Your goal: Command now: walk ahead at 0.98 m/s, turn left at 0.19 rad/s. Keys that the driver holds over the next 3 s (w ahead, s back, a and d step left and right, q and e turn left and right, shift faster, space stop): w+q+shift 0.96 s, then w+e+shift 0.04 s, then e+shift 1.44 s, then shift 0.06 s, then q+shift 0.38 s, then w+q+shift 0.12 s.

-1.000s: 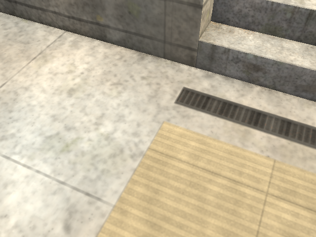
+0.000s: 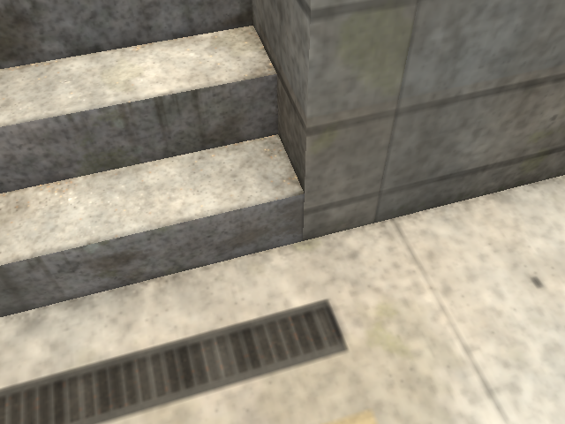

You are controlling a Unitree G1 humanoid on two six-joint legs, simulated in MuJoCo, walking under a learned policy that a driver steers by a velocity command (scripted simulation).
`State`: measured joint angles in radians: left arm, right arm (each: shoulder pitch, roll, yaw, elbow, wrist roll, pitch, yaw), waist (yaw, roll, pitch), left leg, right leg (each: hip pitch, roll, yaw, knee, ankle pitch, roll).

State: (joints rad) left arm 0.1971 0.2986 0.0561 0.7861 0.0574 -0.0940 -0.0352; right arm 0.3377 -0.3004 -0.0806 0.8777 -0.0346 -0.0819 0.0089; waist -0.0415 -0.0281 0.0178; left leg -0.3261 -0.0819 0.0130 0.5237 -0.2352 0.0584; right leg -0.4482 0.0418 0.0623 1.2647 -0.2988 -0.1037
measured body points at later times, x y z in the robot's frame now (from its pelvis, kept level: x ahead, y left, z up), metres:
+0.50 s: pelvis +0.39 +0.01 +0.01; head +0.41 -0.01 +0.46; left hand +0.25 +0.32 -0.08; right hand +0.64 -0.20 -0.10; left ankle +0.41 +0.18 -0.64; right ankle +0.37 -0.15 -0.73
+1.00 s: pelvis +0.65 +0.22 +0.01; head +0.67 +0.30 +0.45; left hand +0.59 +0.51 -0.13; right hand +0.89 +0.04 -0.09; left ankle +0.64 +0.25 -0.73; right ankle +0.81 +0.14 -0.55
